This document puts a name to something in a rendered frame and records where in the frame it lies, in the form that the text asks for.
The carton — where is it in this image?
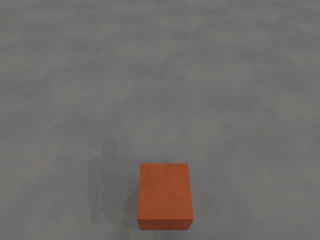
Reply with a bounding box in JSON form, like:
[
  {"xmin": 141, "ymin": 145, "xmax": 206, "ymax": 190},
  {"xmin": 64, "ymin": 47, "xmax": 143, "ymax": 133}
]
[{"xmin": 137, "ymin": 163, "xmax": 194, "ymax": 230}]

